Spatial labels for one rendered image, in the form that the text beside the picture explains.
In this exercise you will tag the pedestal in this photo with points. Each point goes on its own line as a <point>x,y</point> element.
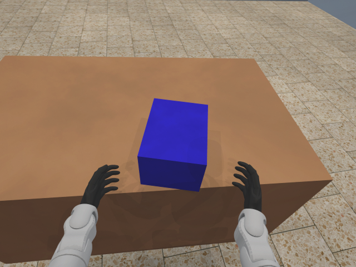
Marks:
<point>63,117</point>

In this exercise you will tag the left robot forearm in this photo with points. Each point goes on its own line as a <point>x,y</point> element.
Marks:
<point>75,248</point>

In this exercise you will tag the robot right hand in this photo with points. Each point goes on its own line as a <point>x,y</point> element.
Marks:
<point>252,189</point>

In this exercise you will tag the right robot forearm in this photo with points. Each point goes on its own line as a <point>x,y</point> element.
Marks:
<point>251,236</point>

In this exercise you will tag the robot left hand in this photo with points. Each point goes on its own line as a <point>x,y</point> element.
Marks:
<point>95,189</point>

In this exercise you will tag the carton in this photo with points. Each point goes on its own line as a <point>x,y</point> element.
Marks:
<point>173,151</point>

